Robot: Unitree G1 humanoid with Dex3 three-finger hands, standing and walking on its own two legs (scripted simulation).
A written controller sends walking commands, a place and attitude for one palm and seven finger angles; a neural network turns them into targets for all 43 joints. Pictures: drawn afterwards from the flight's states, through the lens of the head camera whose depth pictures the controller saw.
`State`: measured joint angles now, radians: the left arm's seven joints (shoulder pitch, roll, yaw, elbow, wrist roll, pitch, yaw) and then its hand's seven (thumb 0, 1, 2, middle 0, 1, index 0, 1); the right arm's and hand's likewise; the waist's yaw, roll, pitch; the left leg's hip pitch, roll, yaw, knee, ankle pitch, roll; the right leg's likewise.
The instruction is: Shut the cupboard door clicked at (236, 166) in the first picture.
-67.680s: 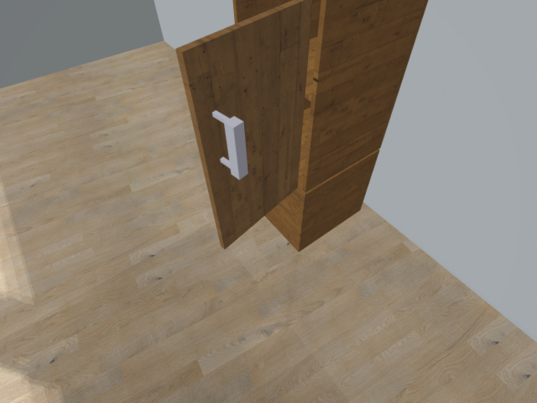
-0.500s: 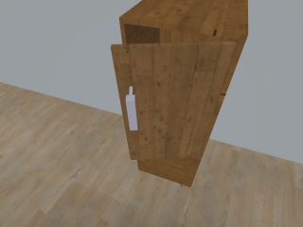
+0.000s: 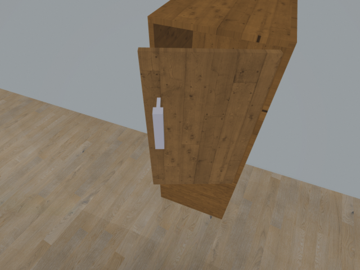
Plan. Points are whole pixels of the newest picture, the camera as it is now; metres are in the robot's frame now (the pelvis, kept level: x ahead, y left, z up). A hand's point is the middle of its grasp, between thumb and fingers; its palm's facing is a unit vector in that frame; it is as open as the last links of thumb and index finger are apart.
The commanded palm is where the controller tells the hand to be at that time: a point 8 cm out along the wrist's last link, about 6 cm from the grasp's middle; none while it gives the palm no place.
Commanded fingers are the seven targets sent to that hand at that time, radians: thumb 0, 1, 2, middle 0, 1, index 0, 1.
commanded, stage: shuffle to correct the standing spot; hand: left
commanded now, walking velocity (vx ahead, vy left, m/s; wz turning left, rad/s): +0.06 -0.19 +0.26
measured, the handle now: (159, 123) +0.49 +0.10 +0.04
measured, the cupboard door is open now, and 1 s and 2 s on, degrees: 22 22 22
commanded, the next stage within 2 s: come to a stop and stand still in 1.00 s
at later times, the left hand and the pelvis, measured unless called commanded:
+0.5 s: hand out of the picture -0.04 +0.12 -0.18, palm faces +0.08 -0.99 -0.15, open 7.3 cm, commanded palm none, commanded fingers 0.00 0.90 0.90 -0.20 -0.30 -0.20 -0.30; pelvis +0.02 -0.04 -0.01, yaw +2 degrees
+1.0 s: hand out of the picture +0.09 +0.11 -0.18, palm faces +0.04 -0.98 -0.18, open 7.3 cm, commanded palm none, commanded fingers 0.00 0.90 0.90 -0.20 -0.30 -0.20 -0.30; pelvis +0.03 -0.08 +0.00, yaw +1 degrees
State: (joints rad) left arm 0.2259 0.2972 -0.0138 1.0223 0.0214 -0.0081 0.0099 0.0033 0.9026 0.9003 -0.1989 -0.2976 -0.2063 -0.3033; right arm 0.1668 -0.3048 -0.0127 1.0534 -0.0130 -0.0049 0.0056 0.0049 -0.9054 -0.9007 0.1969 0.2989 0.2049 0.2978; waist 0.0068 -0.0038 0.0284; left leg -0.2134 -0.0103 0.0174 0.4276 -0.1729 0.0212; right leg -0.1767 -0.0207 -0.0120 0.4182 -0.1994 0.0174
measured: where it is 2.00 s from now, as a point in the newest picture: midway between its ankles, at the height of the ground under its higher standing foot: outside the picture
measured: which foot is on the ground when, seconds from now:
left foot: down 0.00-1.00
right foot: down 0.00-0.70, up 0.72-1.00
